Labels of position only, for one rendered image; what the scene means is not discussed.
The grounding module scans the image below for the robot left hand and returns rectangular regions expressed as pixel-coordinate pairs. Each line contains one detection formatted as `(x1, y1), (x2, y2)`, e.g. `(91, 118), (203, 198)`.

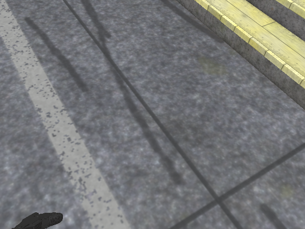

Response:
(11, 212), (63, 229)

